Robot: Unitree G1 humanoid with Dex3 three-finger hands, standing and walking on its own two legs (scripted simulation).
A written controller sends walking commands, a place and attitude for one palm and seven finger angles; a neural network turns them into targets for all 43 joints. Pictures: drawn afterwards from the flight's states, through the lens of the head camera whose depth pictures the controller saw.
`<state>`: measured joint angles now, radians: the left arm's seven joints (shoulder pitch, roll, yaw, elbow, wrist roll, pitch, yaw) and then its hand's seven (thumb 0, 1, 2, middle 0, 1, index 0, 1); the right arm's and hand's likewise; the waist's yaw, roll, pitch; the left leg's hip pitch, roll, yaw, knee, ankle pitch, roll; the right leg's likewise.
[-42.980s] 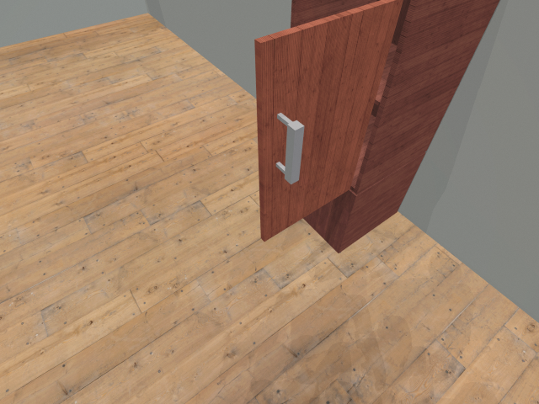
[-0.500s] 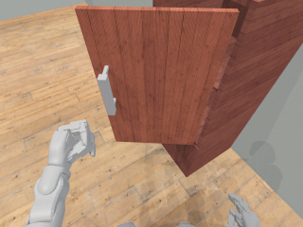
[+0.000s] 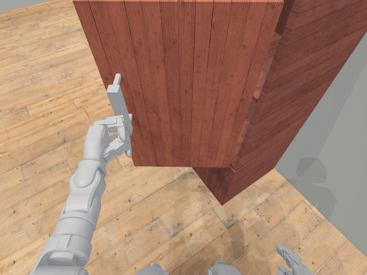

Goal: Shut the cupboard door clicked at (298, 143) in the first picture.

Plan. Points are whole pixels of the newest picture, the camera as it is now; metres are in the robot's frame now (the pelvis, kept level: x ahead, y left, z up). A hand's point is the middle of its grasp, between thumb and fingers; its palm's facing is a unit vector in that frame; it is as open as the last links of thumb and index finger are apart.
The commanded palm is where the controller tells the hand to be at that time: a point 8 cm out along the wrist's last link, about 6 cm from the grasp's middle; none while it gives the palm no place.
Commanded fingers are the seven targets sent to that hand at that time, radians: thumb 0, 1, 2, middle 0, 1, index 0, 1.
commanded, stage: bring the fist close to the handle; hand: left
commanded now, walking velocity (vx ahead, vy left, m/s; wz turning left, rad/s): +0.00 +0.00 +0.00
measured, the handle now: (122, 106) +0.49 +0.16 +0.07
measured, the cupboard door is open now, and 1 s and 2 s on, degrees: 55 50 38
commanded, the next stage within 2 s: push the door shut along its arc in 0.38 s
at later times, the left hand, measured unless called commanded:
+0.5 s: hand (127, 140) +0.38 +0.13 +0.08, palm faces -0.03 -1.00 -0.02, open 3.1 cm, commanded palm +0.36 +0.19 +0.08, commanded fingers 0.00 0.90 0.90 -1.30 -1.50 -1.30 -1.50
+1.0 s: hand (131, 118) +0.44 +0.13 +0.08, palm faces -0.12 -0.99 -0.03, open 3.1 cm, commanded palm +0.43 +0.18 +0.08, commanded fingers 0.00 0.90 0.90 -1.30 -1.50 -1.30 -1.50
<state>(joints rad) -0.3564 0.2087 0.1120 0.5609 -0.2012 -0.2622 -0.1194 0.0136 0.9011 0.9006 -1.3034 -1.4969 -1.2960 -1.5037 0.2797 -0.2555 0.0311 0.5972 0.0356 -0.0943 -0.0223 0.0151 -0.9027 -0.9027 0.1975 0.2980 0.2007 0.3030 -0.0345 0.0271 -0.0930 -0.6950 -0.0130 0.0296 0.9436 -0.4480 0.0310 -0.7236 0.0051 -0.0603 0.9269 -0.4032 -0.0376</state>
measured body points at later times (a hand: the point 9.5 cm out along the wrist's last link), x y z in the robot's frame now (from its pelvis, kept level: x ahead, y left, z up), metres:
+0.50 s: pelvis +0.00 -0.01 +0.00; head +0.05 -0.01 +0.45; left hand +0.37 +0.19 +0.09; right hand +0.12 -0.26 -0.11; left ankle +0.01 +0.10 -0.68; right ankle +0.03 -0.10 -0.68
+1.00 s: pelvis -0.01 +0.00 -0.01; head +0.07 -0.01 +0.43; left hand +0.44 +0.19 +0.09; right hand +0.06 -0.27 -0.13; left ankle +0.01 +0.10 -0.68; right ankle +0.03 -0.10 -0.68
